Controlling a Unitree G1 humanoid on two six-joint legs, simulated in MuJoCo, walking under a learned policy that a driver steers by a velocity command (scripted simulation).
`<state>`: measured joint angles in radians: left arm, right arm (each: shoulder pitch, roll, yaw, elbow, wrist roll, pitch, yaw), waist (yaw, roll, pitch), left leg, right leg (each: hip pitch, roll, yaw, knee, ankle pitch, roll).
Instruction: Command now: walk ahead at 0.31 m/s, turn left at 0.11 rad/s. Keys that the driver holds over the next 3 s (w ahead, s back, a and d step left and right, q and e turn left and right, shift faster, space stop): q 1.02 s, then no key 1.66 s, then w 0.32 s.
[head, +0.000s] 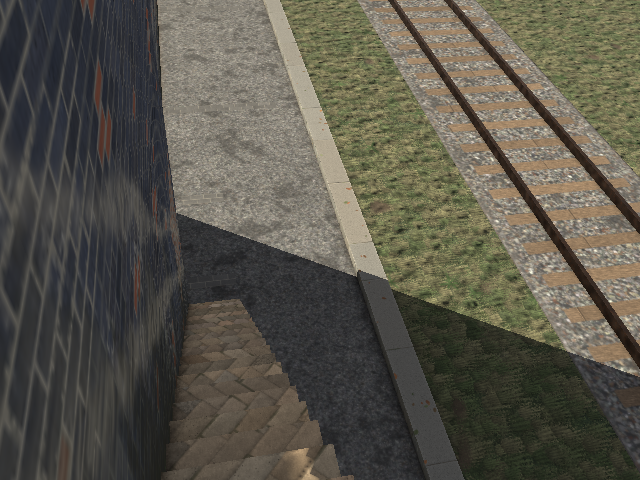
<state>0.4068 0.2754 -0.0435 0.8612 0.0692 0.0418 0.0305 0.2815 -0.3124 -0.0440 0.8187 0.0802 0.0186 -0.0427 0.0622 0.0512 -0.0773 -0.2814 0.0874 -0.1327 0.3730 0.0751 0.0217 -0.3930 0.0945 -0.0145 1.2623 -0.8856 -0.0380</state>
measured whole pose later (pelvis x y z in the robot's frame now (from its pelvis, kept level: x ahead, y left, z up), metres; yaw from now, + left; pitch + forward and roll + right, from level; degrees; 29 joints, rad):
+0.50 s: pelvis +0.10 +0.01 -0.11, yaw +10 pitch +0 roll -5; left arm 0.03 0.24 0.00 0.87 0.02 0.10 -0.02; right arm 0.46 -0.06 0.07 0.92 0.04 -0.01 -0.08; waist -0.05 -0.12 0.01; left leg -0.25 -0.01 -0.22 0.77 -0.50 0.01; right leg -0.62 0.05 0.08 1.23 -0.19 0.11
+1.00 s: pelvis +0.11 -0.02 -0.11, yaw +27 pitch -1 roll +0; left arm 0.14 0.27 0.04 0.74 0.03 0.12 -0.01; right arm 0.29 -0.18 -0.01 0.90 0.02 -0.04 -0.05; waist 0.00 -0.05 0.02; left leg -0.33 -0.05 -0.01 0.76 -0.41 0.03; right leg -0.28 -0.02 0.03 0.79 -0.49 0.01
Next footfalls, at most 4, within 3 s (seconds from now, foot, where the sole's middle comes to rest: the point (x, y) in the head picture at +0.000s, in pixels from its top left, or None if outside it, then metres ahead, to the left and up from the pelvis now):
0.08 left None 0.06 0.12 -0.86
0.60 right None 0.18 -0.14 -0.86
0.86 left None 0.10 0.09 -0.86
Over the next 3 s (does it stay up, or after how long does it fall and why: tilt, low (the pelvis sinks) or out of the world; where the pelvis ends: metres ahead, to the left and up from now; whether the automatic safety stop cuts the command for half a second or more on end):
stays up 0.15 -0.05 -0.09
